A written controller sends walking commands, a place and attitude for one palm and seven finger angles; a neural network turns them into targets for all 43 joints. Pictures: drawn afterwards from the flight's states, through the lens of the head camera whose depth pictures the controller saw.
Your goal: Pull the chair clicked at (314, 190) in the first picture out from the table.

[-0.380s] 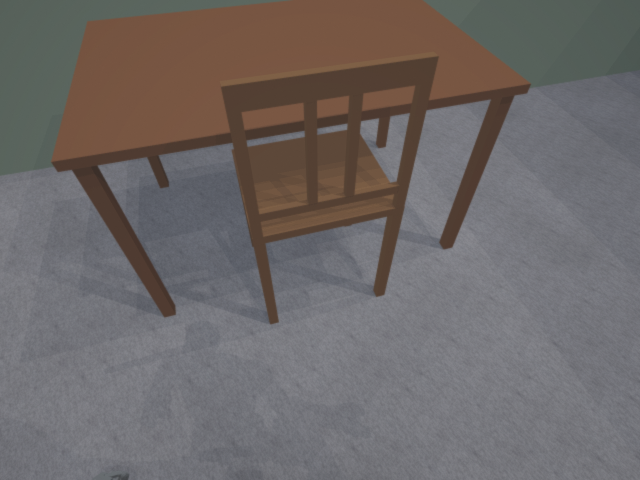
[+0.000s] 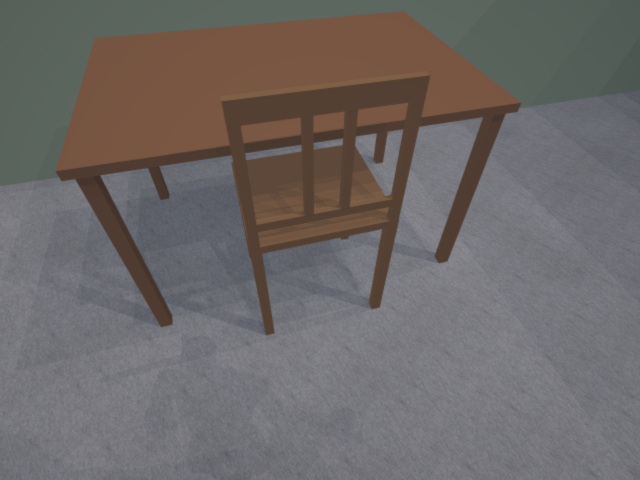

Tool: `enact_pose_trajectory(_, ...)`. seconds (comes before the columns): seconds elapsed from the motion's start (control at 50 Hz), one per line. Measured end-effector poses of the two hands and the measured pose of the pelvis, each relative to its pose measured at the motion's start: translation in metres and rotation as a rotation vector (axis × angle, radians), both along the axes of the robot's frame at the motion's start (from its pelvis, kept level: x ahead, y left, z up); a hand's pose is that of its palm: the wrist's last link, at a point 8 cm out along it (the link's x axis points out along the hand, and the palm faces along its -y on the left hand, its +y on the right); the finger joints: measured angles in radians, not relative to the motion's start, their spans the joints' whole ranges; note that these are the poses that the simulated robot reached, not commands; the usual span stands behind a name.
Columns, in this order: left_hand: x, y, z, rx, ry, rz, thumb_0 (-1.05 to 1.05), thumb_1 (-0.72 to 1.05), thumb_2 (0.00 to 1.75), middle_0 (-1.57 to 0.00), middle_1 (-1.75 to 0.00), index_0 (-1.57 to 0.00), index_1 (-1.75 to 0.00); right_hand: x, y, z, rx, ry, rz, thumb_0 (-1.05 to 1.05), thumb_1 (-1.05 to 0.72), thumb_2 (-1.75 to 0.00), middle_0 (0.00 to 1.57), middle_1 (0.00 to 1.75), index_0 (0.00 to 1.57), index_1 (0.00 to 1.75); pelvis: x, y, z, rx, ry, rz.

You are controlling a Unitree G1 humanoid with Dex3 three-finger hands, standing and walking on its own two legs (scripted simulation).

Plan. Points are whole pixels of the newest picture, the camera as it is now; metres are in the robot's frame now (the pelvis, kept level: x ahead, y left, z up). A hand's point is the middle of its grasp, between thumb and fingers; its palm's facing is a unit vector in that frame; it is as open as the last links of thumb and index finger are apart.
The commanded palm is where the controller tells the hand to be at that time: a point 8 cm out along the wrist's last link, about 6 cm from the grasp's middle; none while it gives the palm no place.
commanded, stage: stand and wait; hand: left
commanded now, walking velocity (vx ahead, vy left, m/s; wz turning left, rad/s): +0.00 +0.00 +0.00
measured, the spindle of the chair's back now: (307, 168) +0.79 +0.08 -0.08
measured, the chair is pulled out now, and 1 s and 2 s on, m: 0.00 0.00 0.00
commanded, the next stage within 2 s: look at it before walking up in 0.48 s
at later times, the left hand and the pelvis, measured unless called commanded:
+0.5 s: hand out of the picture +0.04 +0.23 -0.16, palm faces -0.02 -0.95 -0.31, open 7.4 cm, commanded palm none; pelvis -0.01 -0.01 +0.00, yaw +0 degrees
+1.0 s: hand out of the picture +0.04 +0.23 -0.16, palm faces -0.02 -0.95 -0.31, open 7.4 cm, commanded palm none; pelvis -0.02 -0.01 +0.00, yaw +0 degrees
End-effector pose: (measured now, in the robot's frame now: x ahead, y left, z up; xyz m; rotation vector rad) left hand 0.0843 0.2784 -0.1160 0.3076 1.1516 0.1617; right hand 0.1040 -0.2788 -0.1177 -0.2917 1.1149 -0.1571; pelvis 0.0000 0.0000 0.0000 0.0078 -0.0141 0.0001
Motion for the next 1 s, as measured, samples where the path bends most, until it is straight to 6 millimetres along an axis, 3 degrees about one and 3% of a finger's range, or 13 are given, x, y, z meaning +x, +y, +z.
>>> enact_pose_trajectory(0.2, -0.037, -0.005, -0.007, -0.007, 0.098, 0.034, 0.01, 0.90, 0.90, -0.20, -0.30, -0.20, -0.30, -0.047, -0.007, -0.009, 0.000, 0.125, -0.041, 0.01, -0.91, -0.90, 0.20, 0.30, 0.20, 0.30, -0.004, -0.005, 0.002, -0.003, -0.003, 0.002)
enact_pose_trajectory(0.34, -0.049, -0.006, -0.007, -0.003, 0.122, 0.045, 0.01, 0.91, 0.90, -0.20, -0.30, -0.20, -0.30, -0.066, -0.008, -0.012, 0.005, 0.167, -0.059, 0.01, -0.91, -0.90, 0.20, 0.30, 0.20, 0.30, -0.008, -0.007, 0.003, -0.004, -0.006, 0.002)
enact_pose_trajectory(0.74, -0.041, -0.008, -0.004, -0.010, 0.067, 0.034, 0.01, 0.91, 0.90, -0.20, -0.30, -0.20, -0.30, -0.062, -0.005, -0.008, 0.013, 0.112, -0.054, 0.01, -0.91, -0.90, 0.20, 0.30, 0.20, 0.30, -0.017, -0.007, 0.004, -0.003, -0.011, -0.002)
enact_pose_trajectory(1.0, -0.051, -0.005, -0.005, -0.007, 0.086, 0.042, 0.01, 0.91, 0.90, -0.20, -0.30, -0.20, -0.30, -0.068, -0.007, -0.007, 0.005, 0.122, -0.054, 0.01, -0.91, -0.90, 0.20, 0.30, 0.20, 0.30, -0.019, -0.007, 0.004, -0.004, -0.013, 0.000)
